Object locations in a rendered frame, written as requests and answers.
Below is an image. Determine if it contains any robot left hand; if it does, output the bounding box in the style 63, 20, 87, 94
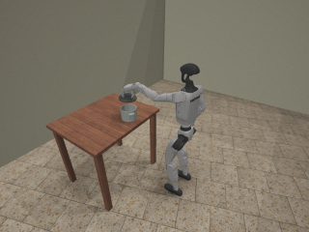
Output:
120, 83, 136, 98

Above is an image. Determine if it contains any pot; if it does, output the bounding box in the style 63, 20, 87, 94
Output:
120, 103, 137, 123

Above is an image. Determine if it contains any right robot forearm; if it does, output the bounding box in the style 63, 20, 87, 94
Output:
194, 111, 203, 122

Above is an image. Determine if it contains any left robot upper arm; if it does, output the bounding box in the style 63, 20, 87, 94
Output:
151, 91, 185, 103

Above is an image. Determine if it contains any left robot thigh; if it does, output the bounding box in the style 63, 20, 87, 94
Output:
164, 135, 185, 170

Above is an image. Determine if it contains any lid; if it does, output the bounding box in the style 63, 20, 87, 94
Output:
119, 94, 137, 103

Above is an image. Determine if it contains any left robot forearm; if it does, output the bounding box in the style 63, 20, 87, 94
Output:
131, 82, 157, 99

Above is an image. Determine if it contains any robot left shin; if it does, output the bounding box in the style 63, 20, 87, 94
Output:
165, 163, 179, 190

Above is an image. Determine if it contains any table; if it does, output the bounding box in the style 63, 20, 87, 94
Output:
46, 93, 160, 212

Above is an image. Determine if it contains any right robot upper arm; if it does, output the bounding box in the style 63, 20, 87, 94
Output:
195, 85, 206, 112

